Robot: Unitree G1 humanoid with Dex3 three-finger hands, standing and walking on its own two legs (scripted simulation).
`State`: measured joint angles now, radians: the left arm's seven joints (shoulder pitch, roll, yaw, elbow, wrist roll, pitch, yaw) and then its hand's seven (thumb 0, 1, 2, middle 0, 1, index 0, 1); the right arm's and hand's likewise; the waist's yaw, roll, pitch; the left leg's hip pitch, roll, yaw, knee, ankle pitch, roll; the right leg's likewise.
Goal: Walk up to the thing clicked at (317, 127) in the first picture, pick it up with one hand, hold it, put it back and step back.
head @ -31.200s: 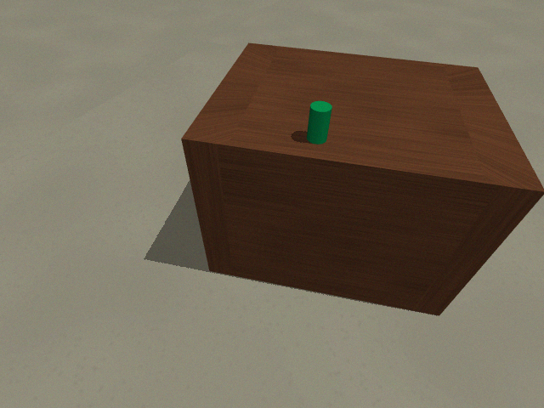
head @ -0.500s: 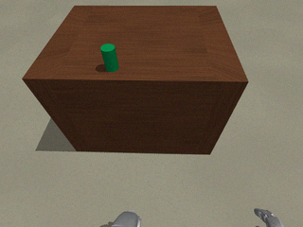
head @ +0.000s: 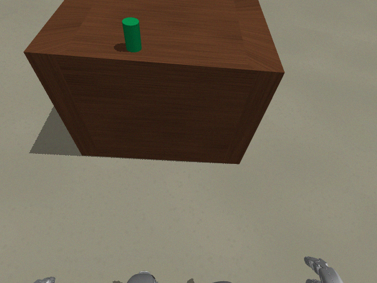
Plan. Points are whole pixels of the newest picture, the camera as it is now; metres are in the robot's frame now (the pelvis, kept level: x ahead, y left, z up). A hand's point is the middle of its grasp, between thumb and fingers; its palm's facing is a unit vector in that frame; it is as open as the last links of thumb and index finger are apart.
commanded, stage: step back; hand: left
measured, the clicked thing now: (132, 35) +0.94 +0.23 -0.01
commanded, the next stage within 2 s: stand in 1.32 s
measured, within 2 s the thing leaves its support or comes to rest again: neither
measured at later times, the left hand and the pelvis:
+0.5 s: hand out of the picture -0.09 +0.26 -0.14, palm faces +0.12 -0.90 -0.42, open 7.4 cm; pelvis -0.14 -0.03 +0.00, yaw +5 degrees
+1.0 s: hand out of the picture -0.13 +0.29 -0.15, palm faces +0.14 -0.92 -0.38, open 7.4 cm; pelvis -0.13 +0.01 +0.00, yaw +6 degrees
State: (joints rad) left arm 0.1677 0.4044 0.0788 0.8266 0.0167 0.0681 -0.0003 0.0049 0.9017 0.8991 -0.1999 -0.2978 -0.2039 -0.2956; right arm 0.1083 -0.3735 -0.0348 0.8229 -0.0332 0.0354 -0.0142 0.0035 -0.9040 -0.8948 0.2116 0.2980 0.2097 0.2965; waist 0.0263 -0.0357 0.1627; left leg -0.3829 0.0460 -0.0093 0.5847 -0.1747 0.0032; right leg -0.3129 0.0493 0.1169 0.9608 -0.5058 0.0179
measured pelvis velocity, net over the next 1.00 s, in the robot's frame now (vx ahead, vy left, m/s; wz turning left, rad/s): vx -0.13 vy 0.01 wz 0.11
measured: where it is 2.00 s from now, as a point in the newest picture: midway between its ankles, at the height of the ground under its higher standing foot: outside the picture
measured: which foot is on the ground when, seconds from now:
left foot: down 0.00-0.10, up 0.12-0.40, down 0.42-0.68, up 0.70-0.92, down 0.94-1.00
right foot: up 0.00-0.04, down 0.06-1.00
